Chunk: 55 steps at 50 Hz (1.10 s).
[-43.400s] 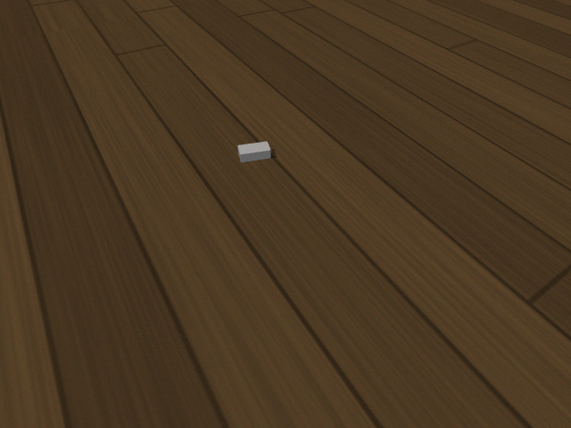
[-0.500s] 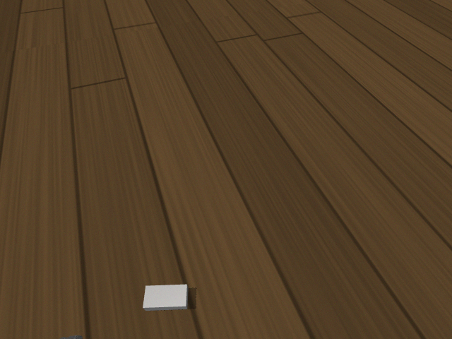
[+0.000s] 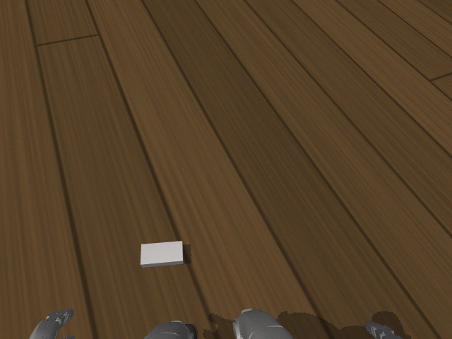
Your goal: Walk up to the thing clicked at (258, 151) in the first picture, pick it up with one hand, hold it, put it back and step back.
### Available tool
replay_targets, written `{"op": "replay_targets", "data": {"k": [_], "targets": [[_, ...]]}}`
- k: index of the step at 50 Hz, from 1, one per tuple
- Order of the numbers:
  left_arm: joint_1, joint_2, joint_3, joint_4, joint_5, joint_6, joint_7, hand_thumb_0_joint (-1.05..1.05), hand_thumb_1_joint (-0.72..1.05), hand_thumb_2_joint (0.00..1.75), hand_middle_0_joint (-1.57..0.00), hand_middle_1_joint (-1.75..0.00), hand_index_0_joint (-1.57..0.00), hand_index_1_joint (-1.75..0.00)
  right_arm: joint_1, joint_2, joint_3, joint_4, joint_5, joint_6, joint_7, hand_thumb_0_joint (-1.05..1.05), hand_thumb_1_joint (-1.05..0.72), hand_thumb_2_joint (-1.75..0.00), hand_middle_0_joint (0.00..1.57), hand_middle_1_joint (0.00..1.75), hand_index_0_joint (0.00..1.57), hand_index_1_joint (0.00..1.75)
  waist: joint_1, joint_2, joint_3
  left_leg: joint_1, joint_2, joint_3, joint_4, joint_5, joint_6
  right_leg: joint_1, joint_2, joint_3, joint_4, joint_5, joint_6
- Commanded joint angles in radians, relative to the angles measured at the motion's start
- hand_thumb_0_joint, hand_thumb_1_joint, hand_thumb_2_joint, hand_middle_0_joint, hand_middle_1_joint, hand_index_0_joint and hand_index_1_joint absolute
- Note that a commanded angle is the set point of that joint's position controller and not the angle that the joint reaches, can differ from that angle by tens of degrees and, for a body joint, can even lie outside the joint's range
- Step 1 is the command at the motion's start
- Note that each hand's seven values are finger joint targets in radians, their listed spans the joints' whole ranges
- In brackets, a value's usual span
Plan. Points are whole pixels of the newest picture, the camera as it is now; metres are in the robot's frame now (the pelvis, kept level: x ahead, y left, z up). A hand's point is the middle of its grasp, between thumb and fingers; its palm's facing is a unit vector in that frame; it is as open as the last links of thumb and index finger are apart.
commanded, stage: step back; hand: left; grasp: from above
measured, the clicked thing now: (162, 254) +0.43 +0.20 -0.74
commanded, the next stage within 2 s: none
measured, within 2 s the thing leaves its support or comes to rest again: neither
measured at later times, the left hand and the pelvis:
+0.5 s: hand out of the picture -0.02 +0.22 -0.13, palm faces -0.01 -0.92 -0.40, open 7.4 cm; pelvis -0.14 -0.04 +0.00, yaw +1 degrees
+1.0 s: hand out of the picture -0.24 +0.22 -0.16, palm faces -0.03 -0.91 -0.41, open 7.4 cm; pelvis -0.32 -0.06 -0.02, yaw -3 degrees
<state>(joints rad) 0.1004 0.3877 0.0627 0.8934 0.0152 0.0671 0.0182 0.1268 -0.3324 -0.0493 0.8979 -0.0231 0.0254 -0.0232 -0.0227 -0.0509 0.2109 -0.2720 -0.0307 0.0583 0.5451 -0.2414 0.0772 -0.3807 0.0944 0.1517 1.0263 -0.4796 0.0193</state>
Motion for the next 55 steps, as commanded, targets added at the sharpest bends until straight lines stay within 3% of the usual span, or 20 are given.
{"op": "replay_targets", "data": {"k": [1,4,9,11,12,13,17,24,29,31,32,33,36,43,48,49,51,52,53,55], "targets": [[0.012,0.173,0.057,-0.088,0.002,-0.024,0.013,0.00,0.90,0.90,-0.20,-0.30,-0.20,-0.30,0.062,-0.279,-0.078,-0.074,-0.001,-0.021,-0.020,0.00,-0.90,-0.90,0.20,0.30,0.20,0.30,-0.027,0.158,-0.263,0.298,0.304,-0.298,-0.082,0.556,0.138,-0.065,-0.043,-0.022,-0.119,-0.032,-0.001],[0.056,0.169,0.061,-0.079,0.008,-0.027,0.003,0.00,0.90,0.90,-0.20,-0.30,-0.20,-0.30,0.018,-0.298,-0.080,-0.095,-0.002,-0.021,-0.014,0.00,-0.90,-0.90,0.20,0.30,0.20,0.30,-0.008,0.171,-0.270,0.207,0.321,-0.309,-0.102,0.376,0.161,0.020,-0.067,-0.070,-0.214,-0.017,-0.017],[0.211,0.164,0.074,-0.033,0.015,-0.034,-0.014,0.00,0.90,0.90,-0.20,-0.30,-0.20,-0.30,-0.067,-0.301,-0.073,-0.110,0.009,-0.011,-0.001,0.00,-0.90,-0.90,0.20,0.30,0.20,0.30,0.064,0.144,-0.288,0.003,0.267,-0.253,-0.077,0.138,0.060,0.237,-0.081,-0.099,-0.497,0.200,-0.080],[0.176,0.232,0.092,-0.063,0.023,-0.039,-0.015,0.00,0.90,0.90,-0.20,-0.30,-0.20,-0.30,-0.068,-0.252,-0.060,-0.119,0.017,-0.008,0.003,0.00,-0.90,-0.90,0.20,0.30,0.20,0.30,0.053,-0.066,-0.214,-0.183,0.088,-0.140,0.115,-0.124,-0.047,0.214,-0.272,0.206,-0.646,0.206,-0.193],[0.100,0.310,0.106,-0.101,0.023,-0.041,-0.017,0.00,0.90,0.90,-0.20,-0.30,-0.20,-0.30,-0.076,-0.230,-0.059,-0.113,0.020,-0.002,-0.001,0.00,-0.90,-0.90,0.20,0.30,0.20,0.30,0.071,-0.235,-0.164,-0.162,-0.064,-0.074,0.386,-0.324,-0.085,0.038,-0.447,0.391,-0.763,0.192,-0.322],[0.023,0.314,0.105,-0.142,0.032,-0.046,-0.013,0.00,0.90,0.90,-0.20,-0.30,-0.20,-0.30,-0.041,-0.248,-0.067,-0.098,0.012,0.005,-0.005,0.00,-0.90,-0.90,0.20,0.30,0.20,0.30,0.051,-0.210,-0.116,-0.111,-0.060,-0.172,0.568,-0.370,-0.093,-0.105,-0.496,0.435,-0.780,0.213,-0.356],[-0.072,0.204,0.083,-0.173,0.023,-0.051,0.002,0.00,0.90,0.90,-0.20,-0.30,-0.20,-0.30,0.072,-0.234,-0.049,-0.039,0.026,0.001,-0.003,0.00,-0.90,-0.90,0.20,0.30,0.20,0.30,-0.014,-0.071,-0.128,-0.156,-0.118,-0.221,0.647,-0.200,-0.085,0.009,-0.269,0.073,-0.679,0.429,-0.190],[0.088,0.199,0.086,-0.190,0.026,-0.040,0.011,0.00,0.90,0.90,-0.20,-0.30,-0.20,-0.30,0.058,-0.225,-0.030,-0.097,0.017,-0.019,-0.017,0.00,-0.90,-0.90,0.20,0.30,0.20,0.30,0.077,-0.121,-0.285,-0.220,-0.010,-0.146,0.299,-0.315,-0.107,0.431,-0.351,0.109,-0.550,0.679,-0.253],[0.027,0.217,0.073,-0.218,0.007,-0.013,-0.001,0.00,0.90,0.90,-0.20,-0.30,-0.20,-0.30,0.189,-0.232,-0.054,-0.044,0.002,-0.022,-0.007,0.00,-0.90,-0.90,0.20,0.30,0.20,0.30,0.003,-0.070,-0.308,0.068,0.001,-0.070,-0.149,0.053,-0.053,0.241,-0.279,0.032,-0.459,0.509,-0.147],[0.023,0.154,0.056,-0.236,0.002,-0.013,-0.005,0.00,0.90,0.90,-0.20,-0.30,-0.20,-0.30,0.141,-0.375,-0.088,-0.069,-0.025,-0.022,-0.001,0.00,-0.90,-0.90,0.20,0.30,0.20,0.30,0.011,0.270,-0.259,0.154,0.324,-0.510,-0.222,0.154,0.076,-0.110,-0.064,-0.105,-0.214,0.053,-0.045],[-0.051,0.196,0.084,-0.238,0.011,-0.015,0.009,0.00,0.90,0.90,-0.20,-0.30,-0.20,-0.30,0.081,-0.437,-0.096,-0.095,-0.023,-0.019,0.003,0.00,-0.90,-0.90,0.20,0.30,0.20,0.30,-0.039,0.308,-0.198,-0.076,0.445,-0.609,-0.262,0.179,0.214,-0.056,-0.012,-0.045,-0.001,-0.169,-0.018],[-0.057,0.211,0.090,-0.226,0.018,-0.012,0.010,0.00,0.90,0.90,-0.20,-0.30,-0.20,-0.30,0.015,-0.417,-0.095,-0.111,-0.022,-0.030,-0.006,0.00,-0.90,-0.90,0.20,0.30,0.20,0.30,-0.017,0.283,-0.154,-0.168,0.471,-0.633,-0.272,0.192,0.244,-0.018,-0.025,0.035,0.167,-0.145,-0.024],[0.069,0.182,0.088,-0.162,-0.007,-0.007,0.000,0.00,0.90,0.90,-0.20,-0.30,-0.20,-0.30,-0.067,-0.297,-0.058,-0.132,-0.025,-0.035,-0.014,0.00,-0.90,-0.90,0.20,0.30,0.20,0.30,0.076,0.139,-0.167,-0.032,0.255,-0.279,-0.162,0.370,0.115,-0.111,0.035,0.064,0.278,0.002,-0.039],[0.065,0.161,0.075,-0.167,0.006,-0.028,0.001,0.00,0.90,0.90,-0.20,-0.30,-0.20,-0.30,0.056,-0.290,-0.071,-0.127,-0.004,-0.027,-0.017,0.00,-0.90,-0.90,0.20,0.30,0.20,0.30,-0.006,0.219,-0.246,0.256,0.304,-0.290,-0.057,0.458,0.186,-0.111,-0.048,-0.017,-0.061,-0.062,0.027],[0.206,0.157,0.073,-0.076,0.008,-0.040,-0.011,0.00,0.90,0.90,-0.20,-0.30,-0.20,-0.30,-0.029,-0.327,-0.076,-0.157,-0.001,0.004,-0.008,0.00,-0.90,-0.90,0.20,0.30,0.20,0.30,0.052,0.267,-0.314,0.093,0.256,-0.240,0.024,0.311,0.104,0.184,-0.078,-0.135,-0.579,0.183,-0.024],[0.238,0.163,0.074,-0.059,0.014,-0.046,-0.009,0.00,0.90,0.90,-0.20,-0.30,-0.20,-0.30,-0.042,-0.314,-0.070,-0.158,0.006,0.011,-0.004,0.00,-0.90,-0.90,0.20,0.30,0.20,0.30,0.067,0.239,-0.323,0.043,0.214,-0.214,0.059,0.225,0.064,0.234,-0.074,-0.132,-0.644,0.262,-0.041],[0.188,0.315,0.115,-0.095,0.030,-0.049,-0.014,0.00,0.90,0.90,-0.20,-0.30,-0.20,-0.30,-0.016,-0.213,-0.041,-0.186,0.015,0.011,-0.007,0.00,-0.90,-0.90,0.20,0.30,0.20,0.30,0.046,-0.162,-0.253,-0.333,-0.037,-0.127,0.302,-0.264,-0.059,0.269,-0.347,0.300,-0.672,0.217,-0.147],[0.102,0.408,0.128,-0.138,0.037,-0.044,-0.011,0.00,0.90,0.90,-0.20,-0.30,-0.20,-0.30,-0.055,-0.250,-0.062,-0.184,0.012,0.014,-0.027,0.00,-0.90,-0.90,0.20,0.30,0.20,0.30,0.102,-0.283,-0.209,-0.225,-0.045,-0.190,0.546,-0.396,-0.088,-0.019,-0.521,0.452,-0.744,0.211,-0.320],[0.039,0.372,0.119,-0.156,0.029,-0.048,-0.005,0.00,0.90,0.90,-0.20,-0.30,-0.20,-0.30,-0.044,-0.290,-0.079,-0.164,0.015,0.014,-0.025,0.00,-0.90,-0.90,0.20,0.30,0.20,0.30,0.065,-0.232,-0.136,-0.153,-0.012,-0.243,0.636,-0.355,-0.083,-0.174,-0.521,0.439,-0.777,0.157,-0.315],[-0.044,0.259,0.085,-0.175,0.029,-0.052,0.000,0.00,0.90,0.90,-0.20,-0.30,-0.20,-0.30,0.014,-0.278,-0.066,-0.112,0.023,0.012,-0.010,0.00,-0.90,-0.90,0.20,0.30,0.20,0.30,0.008,-0.081,-0.131,-0.152,-0.085,-0.243,0.681,-0.221,-0.079,-0.084,-0.330,0.129,-0.661,0.356,-0.220]]}}
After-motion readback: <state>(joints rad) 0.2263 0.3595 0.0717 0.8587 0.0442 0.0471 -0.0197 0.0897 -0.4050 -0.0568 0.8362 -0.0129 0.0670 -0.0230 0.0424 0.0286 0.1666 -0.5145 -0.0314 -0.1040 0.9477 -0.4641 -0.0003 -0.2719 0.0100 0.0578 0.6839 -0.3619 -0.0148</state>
